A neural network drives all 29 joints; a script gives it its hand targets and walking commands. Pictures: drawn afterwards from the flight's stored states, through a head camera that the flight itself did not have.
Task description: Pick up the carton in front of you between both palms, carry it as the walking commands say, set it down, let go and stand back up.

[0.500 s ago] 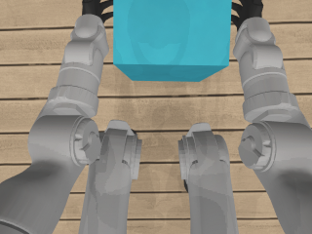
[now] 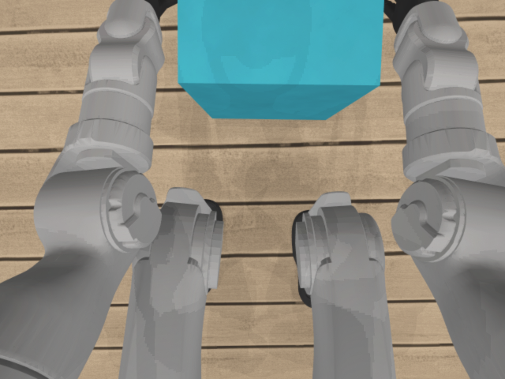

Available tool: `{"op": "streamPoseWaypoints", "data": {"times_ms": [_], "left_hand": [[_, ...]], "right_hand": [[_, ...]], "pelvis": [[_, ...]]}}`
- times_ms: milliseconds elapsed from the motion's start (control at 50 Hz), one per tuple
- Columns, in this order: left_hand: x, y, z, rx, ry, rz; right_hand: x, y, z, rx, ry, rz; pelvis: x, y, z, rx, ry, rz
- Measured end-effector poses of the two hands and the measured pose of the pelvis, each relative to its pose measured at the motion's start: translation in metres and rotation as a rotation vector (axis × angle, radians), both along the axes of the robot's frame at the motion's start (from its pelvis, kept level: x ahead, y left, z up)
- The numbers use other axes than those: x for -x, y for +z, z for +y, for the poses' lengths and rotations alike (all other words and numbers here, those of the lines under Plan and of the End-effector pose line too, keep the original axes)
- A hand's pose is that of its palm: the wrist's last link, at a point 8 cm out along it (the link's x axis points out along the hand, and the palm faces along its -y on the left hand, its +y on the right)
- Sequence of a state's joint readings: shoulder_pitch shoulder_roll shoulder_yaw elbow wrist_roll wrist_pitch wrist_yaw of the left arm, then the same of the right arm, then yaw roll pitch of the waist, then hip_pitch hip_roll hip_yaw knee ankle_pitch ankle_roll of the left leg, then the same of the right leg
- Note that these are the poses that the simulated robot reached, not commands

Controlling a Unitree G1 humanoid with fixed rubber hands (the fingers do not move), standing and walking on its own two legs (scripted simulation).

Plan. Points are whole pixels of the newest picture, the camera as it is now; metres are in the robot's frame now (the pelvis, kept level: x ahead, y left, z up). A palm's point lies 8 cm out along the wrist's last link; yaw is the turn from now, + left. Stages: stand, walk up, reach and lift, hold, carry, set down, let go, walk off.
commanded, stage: set down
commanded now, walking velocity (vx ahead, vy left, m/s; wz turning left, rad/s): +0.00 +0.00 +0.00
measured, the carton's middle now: (273, 34) +0.53 -0.01 -0.23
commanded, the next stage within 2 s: let go in 1.50 s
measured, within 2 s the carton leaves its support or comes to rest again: rests again in 0.24 s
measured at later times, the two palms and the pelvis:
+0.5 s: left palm (118, 9) +0.54 +0.19 -0.18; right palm (438, 22) +0.54 -0.21 -0.18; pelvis +0.00 +0.00 -0.01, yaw +0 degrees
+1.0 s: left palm out of the picture +0.55 +0.18 -0.01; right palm out of the picture +0.55 -0.20 -0.01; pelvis +0.01 +0.00 +0.10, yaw -1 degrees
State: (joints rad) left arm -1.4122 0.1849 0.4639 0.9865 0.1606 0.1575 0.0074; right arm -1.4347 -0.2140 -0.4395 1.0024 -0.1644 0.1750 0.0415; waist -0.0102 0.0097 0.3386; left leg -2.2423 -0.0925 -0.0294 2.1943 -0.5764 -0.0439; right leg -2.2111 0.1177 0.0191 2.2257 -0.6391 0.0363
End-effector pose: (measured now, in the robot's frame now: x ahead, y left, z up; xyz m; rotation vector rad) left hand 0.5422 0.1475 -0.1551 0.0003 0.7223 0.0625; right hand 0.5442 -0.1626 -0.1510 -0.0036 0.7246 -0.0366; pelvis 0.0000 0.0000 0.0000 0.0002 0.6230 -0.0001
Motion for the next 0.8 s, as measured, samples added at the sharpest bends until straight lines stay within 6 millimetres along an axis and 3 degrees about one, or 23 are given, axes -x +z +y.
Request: {"op": "streamPoseWaypoints", "data": {"times_ms": [180, 240, 340, 420, 600, 800], "left_hand": [[-0.005, -0.005, 0.001, -0.005, -0.008, -0.011], [0.001, -0.017, 0.003, -0.031, -0.031, 0.023], [0.015, -0.039, 0.029, -0.083, 0.037, 0.063], [0.012, -0.037, 0.042, -0.097, 0.057, 0.028], [-0.008, 0.006, 0.029, -0.066, 0.047, -0.068], [-0.004, 0.091, 0.028, -0.072, 0.064, -0.074]], "right_hand": [[-0.004, -0.004, -0.002, 0.007, 0.003, -0.021], [0.002, -0.017, -0.003, 0.04, 0.025, 0.014], [0.02, -0.044, -0.024, 0.083, -0.045, 0.059], [0.018, -0.045, -0.04, 0.095, -0.078, 0.02], [-0.001, 0.005, -0.042, 0.08, -0.089, -0.078], [-0.001, 0.089, -0.035, 0.08, -0.093, -0.076]], "pelvis": [[-0.003, -0.002, 0.0, -0.001, -0.001, -0.003], [-0.004, -0.002, 0.001, -0.002, -0.002, -0.007], [-0.005, -0.003, 0.001, -0.005, -0.006, -0.006], [-0.004, -0.008, 0.003, -0.01, -0.009, -0.012], [0.001, -0.008, 0.003, -0.007, -0.013, -0.017], [-0.001, 0.05, 0.003, -0.009, -0.013, 0.09]]}}
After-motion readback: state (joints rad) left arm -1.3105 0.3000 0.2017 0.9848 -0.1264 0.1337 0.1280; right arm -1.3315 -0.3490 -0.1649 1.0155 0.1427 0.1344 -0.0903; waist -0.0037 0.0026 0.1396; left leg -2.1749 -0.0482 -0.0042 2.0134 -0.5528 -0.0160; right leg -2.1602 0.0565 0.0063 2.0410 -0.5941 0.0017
